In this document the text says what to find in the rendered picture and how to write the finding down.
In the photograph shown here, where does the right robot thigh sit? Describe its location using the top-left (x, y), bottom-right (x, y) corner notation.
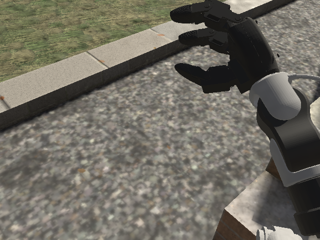
top-left (256, 226), bottom-right (301, 240)

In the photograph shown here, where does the robot right forearm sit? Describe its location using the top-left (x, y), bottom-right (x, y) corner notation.
top-left (249, 72), bottom-right (320, 239)

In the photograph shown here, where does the right robot hand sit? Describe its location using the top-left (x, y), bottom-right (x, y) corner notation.
top-left (170, 0), bottom-right (280, 94)

